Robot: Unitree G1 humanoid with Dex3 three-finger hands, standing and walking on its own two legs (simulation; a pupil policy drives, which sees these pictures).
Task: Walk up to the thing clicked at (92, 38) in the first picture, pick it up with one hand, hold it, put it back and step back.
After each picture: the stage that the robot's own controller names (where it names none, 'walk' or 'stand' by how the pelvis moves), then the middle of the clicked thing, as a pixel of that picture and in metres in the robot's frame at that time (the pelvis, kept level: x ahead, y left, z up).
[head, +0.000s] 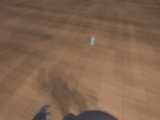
stand; (92, 39) +1.76 +0.03 -0.65
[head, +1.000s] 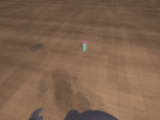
walk; (84, 46) +1.60 +0.28 -0.64
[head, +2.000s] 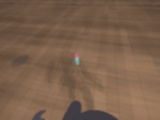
walk; (76, 59) +1.05 +0.35 -0.65
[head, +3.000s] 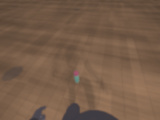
walk; (76, 77) +0.70 +0.25 -0.65
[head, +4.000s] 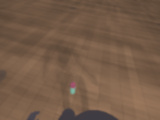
walk; (72, 88) +0.50 +0.17 -0.63
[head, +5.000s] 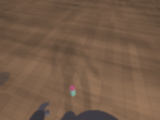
stand; (72, 90) +0.44 +0.19 -0.65
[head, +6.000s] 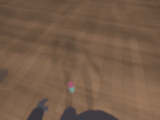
stand; (71, 87) +0.43 +0.21 -0.64
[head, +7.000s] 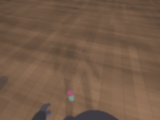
stand; (70, 95) +0.38 +0.22 -0.65
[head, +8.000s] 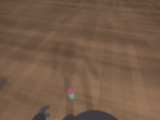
stand; (71, 93) +0.40 +0.23 -0.66
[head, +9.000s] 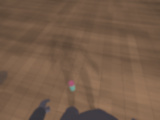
stand; (72, 85) +0.44 +0.22 -0.64
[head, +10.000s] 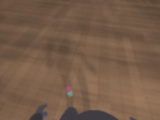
stand; (69, 91) +0.38 +0.23 -0.64
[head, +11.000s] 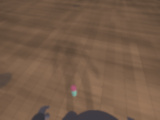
stand; (73, 91) +0.43 +0.20 -0.65
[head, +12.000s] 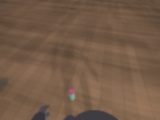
stand; (71, 94) +0.41 +0.21 -0.66
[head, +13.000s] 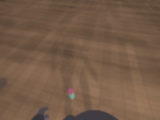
stand; (71, 93) +0.40 +0.22 -0.66
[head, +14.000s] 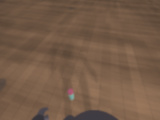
stand; (71, 94) +0.40 +0.22 -0.66
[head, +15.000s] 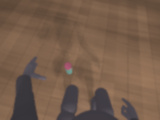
go down; (68, 68) +0.45 +0.20 -0.44
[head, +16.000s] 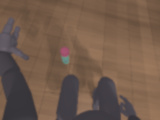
go down; (65, 56) +0.50 +0.21 -0.28
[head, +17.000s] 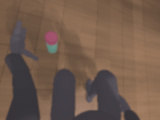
close in; (51, 44) +0.49 +0.23 -0.21
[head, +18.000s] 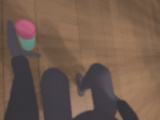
close; (27, 38) +0.48 +0.26 -0.17
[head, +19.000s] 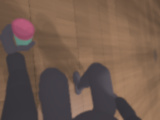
lift; (23, 37) +0.47 +0.27 -0.18
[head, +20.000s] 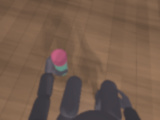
lift; (61, 65) +0.34 +0.21 -0.03
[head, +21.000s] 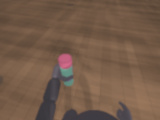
hold; (67, 72) +0.32 +0.16 +0.07
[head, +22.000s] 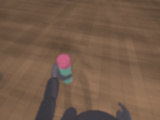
hold; (65, 71) +0.33 +0.17 +0.04
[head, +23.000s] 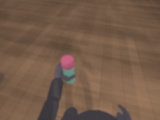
crouch; (69, 71) +0.33 +0.15 +0.04
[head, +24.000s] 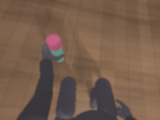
crouch; (57, 50) +0.45 +0.20 -0.05
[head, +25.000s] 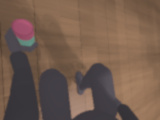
lower; (26, 39) +0.47 +0.25 -0.18
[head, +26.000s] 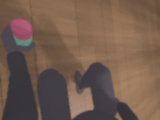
lower; (23, 39) +0.47 +0.26 -0.18
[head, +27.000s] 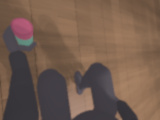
lower; (25, 38) +0.47 +0.26 -0.18
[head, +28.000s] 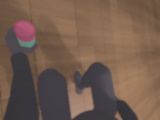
lower; (27, 40) +0.47 +0.25 -0.18
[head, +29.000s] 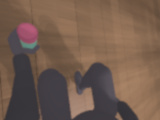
loosen; (29, 41) +0.46 +0.24 -0.18
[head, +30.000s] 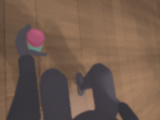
withdraw; (35, 45) +0.46 +0.23 -0.18
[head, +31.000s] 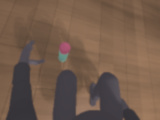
walk; (63, 53) +0.46 +0.19 -0.22
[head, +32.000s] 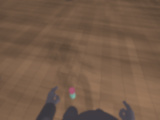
stand; (72, 93) +0.38 +0.16 -0.57
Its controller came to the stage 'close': yes
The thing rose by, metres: 0.69
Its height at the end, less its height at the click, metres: +0.00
